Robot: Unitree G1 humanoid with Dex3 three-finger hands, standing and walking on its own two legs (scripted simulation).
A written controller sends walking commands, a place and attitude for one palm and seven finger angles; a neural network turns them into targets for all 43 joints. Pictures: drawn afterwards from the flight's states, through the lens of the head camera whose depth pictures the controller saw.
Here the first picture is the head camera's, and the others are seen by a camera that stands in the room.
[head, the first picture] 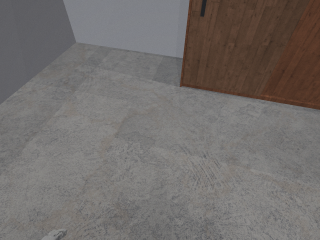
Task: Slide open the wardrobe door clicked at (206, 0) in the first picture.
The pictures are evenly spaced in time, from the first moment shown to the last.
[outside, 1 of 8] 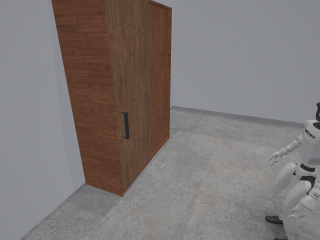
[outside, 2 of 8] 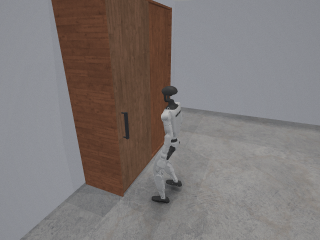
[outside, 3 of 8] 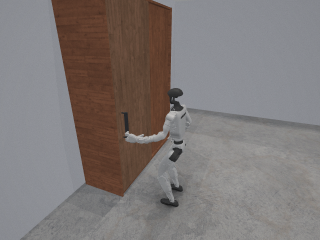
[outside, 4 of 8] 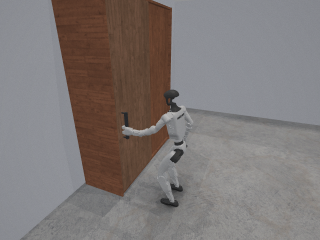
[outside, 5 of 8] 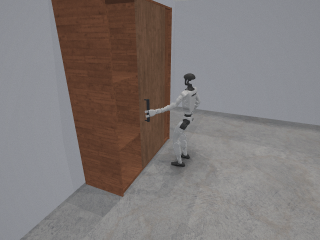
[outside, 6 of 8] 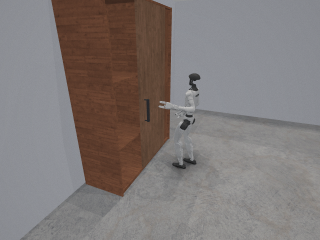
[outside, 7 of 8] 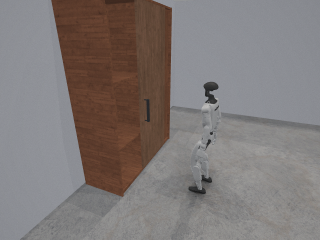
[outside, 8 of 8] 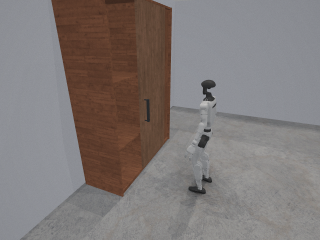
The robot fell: no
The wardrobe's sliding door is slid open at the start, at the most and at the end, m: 0.00 0.50 0.49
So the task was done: yes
